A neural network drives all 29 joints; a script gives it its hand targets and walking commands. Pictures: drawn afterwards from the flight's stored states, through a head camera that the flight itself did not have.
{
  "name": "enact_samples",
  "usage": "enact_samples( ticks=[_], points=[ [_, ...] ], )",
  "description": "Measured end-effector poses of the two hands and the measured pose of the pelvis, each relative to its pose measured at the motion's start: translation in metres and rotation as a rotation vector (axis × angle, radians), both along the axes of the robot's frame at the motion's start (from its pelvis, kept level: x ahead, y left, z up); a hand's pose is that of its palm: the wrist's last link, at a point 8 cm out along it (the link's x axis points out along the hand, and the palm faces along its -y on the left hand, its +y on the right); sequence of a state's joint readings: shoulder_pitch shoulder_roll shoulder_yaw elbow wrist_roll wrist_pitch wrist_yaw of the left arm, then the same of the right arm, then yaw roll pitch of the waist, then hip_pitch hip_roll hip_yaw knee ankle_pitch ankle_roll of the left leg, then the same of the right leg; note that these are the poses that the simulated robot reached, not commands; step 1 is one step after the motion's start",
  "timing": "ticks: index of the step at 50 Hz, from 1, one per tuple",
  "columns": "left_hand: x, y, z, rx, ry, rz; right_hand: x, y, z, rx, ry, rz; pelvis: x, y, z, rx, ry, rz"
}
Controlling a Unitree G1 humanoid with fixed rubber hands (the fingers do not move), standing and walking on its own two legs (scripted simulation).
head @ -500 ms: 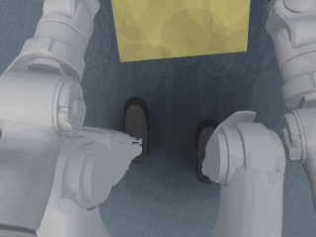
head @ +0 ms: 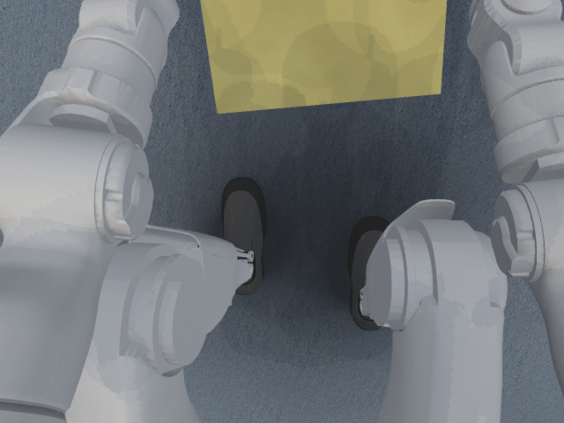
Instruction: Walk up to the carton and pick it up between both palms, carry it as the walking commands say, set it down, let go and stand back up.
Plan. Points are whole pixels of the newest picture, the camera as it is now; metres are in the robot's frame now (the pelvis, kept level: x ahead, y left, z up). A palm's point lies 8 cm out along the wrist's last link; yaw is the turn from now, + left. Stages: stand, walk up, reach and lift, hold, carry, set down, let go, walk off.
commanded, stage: reach and lift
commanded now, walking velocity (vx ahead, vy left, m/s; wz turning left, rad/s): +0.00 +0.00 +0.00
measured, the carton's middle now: out of the picture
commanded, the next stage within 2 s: none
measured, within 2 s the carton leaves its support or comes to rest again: leaves its support in 0.54 s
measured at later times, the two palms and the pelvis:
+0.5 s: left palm out of the picture +0.56 +0.13 -0.18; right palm out of the picture +0.53 -0.19 -0.20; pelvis +0.00 +0.00 +0.00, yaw +0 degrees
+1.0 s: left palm out of the picture +0.56 +0.12 -0.13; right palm out of the picture +0.53 -0.18 -0.16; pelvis -0.02 +0.00 -0.01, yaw -1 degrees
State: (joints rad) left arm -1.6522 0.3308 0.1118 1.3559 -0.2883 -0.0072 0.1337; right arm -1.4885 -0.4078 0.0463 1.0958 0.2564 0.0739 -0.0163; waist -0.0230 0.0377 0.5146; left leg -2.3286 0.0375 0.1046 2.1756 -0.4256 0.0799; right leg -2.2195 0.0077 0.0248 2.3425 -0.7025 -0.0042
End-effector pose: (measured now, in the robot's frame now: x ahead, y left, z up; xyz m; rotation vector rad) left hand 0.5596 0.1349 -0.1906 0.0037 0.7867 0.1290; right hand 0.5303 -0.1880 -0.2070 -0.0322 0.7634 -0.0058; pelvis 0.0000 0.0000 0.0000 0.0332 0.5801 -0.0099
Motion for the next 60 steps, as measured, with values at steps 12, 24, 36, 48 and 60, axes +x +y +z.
enact_samples(
  ticks=[12, 24, 36, 48, 60],
  points=[
    [0.000, 0.000, 0.001, -0.002, 0.015, 0.004, 0.000, 0.000, 0.000, 0.005, 0.012, -0.002, 0.000, -0.001, -0.003, 0.001, -0.010, -0.001],
    [-0.001, -0.005, 0.009, 0.045, 0.018, 0.010, -0.003, 0.002, 0.004, -0.048, 0.022, -0.037, -0.004, 0.000, -0.005, -0.001, -0.033, -0.005],
    [-0.003, -0.011, 0.038, 0.077, -0.029, 0.012, -0.009, 0.004, 0.021, -0.074, 0.027, -0.057, -0.014, -0.001, -0.006, 0.006, -0.083, -0.022],
    [-0.004, -0.012, 0.060, 0.102, -0.045, 0.000, -0.005, 0.004, 0.043, -0.086, 0.020, -0.066, -0.018, -0.002, -0.006, 0.008, -0.118, -0.029],
    [-0.006, -0.016, 0.092, 0.182, -0.071, 0.084, -0.008, 0.012, 0.071, -0.120, 0.007, -0.058, -0.023, -0.001, 0.002, 0.003, -0.154, -0.030]
  ],
)
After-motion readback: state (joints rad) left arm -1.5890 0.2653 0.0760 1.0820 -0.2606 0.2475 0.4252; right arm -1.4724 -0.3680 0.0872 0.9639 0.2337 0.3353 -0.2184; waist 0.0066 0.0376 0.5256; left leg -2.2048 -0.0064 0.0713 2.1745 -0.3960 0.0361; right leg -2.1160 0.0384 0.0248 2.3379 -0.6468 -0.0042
